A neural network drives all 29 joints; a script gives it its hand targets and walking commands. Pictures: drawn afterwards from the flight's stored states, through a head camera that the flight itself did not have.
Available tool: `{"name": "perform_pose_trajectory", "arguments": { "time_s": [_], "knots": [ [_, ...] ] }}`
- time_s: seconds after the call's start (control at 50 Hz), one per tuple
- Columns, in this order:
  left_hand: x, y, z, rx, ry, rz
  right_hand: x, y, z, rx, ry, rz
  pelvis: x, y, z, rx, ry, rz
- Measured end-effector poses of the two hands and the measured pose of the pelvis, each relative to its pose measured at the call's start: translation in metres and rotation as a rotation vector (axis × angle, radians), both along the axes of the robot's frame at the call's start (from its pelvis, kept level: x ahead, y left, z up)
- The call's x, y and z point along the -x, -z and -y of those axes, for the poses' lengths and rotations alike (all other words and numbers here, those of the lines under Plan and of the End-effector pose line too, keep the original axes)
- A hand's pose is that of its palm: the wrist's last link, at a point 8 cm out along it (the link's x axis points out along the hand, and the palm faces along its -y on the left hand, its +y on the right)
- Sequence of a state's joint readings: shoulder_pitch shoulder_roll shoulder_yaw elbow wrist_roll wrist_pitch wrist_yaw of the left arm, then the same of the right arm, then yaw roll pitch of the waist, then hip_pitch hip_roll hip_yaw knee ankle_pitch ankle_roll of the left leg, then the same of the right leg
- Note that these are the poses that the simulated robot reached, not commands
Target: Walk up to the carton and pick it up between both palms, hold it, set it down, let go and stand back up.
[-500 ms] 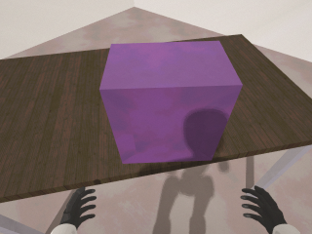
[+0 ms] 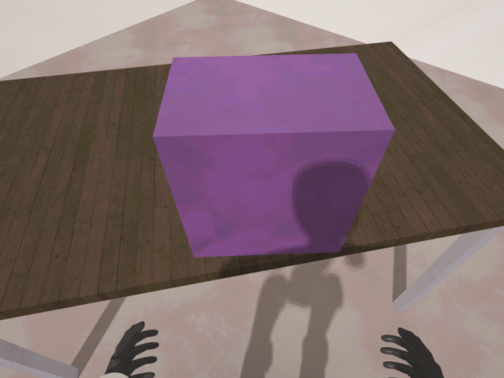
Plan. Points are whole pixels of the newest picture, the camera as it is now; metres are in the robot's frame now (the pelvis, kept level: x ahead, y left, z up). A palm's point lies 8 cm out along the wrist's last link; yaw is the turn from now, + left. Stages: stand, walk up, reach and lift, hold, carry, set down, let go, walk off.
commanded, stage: set down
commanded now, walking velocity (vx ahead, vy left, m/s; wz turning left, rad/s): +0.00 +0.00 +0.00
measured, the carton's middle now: (266, 166) +0.43 +0.01 +0.10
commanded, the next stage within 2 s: let go in 1.08 s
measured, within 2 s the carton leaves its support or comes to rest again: neither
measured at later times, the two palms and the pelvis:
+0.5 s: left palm out of the picture +0.14 +0.23 -0.09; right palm out of the picture +0.14 -0.22 -0.10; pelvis +0.00 +0.00 +0.00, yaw +1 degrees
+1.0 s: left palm out of the picture +0.12 +0.23 -0.13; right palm out of the picture +0.11 -0.22 -0.15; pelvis -0.04 -0.01 -0.02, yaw +3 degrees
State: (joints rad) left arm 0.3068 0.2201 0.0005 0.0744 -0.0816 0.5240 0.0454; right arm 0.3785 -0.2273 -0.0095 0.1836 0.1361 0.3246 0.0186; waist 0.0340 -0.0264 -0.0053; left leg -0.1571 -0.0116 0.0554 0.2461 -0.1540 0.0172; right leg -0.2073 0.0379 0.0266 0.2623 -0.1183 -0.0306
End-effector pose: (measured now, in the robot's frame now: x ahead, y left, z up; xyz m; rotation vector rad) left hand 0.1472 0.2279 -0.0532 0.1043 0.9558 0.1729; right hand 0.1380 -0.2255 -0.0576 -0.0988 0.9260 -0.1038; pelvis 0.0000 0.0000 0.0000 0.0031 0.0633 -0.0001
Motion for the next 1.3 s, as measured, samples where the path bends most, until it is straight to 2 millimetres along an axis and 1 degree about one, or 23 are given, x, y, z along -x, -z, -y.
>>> {"name": "perform_pose_trajectory", "arguments": {
  "time_s": [0.28, 0.46, 0.84, 1.12, 1.18, 1.22, 1.3],
  "knots": [
    [0.000, 0.020, 0.000, 0.006, 0.002, -0.121, -0.005, 0.021, -0.001, 0.020, -0.009, -0.102, -0.001, 0.001, 0.000, 0.003, -0.012, -0.012],
    [0.003, 0.034, -0.001, 0.004, 0.000, -0.194, -0.003, 0.037, -0.002, 0.033, -0.012, -0.168, 0.003, 0.003, 0.001, 0.005, -0.023, -0.022],
    [0.020, 0.065, 0.000, -0.012, -0.023, -0.342, 0.017, 0.074, -0.006, 0.052, -0.009, -0.306, 0.026, 0.010, 0.009, 0.003, -0.041, -0.042],
    [0.036, 0.090, 0.000, -0.025, -0.053, -0.456, 0.026, 0.100, -0.009, 0.056, 0.005, -0.418, 0.042, 0.022, 0.019, 0.000, -0.055, -0.087],
    [0.037, 0.090, 0.002, -0.027, -0.052, -0.448, 0.026, 0.102, -0.009, 0.056, 0.001, -0.422, 0.043, 0.022, 0.022, -0.001, -0.056, -0.088],
    [0.037, 0.086, 0.006, -0.027, -0.048, -0.426, 0.026, 0.099, -0.007, 0.056, -0.004, -0.411, 0.043, 0.021, 0.023, -0.002, -0.056, -0.080],
    [0.037, 0.069, 0.015, -0.026, -0.034, -0.355, 0.022, 0.084, 0.006, 0.061, -0.009, -0.350, 0.038, 0.015, 0.027, -0.008, -0.055, -0.056]
  ]
}}
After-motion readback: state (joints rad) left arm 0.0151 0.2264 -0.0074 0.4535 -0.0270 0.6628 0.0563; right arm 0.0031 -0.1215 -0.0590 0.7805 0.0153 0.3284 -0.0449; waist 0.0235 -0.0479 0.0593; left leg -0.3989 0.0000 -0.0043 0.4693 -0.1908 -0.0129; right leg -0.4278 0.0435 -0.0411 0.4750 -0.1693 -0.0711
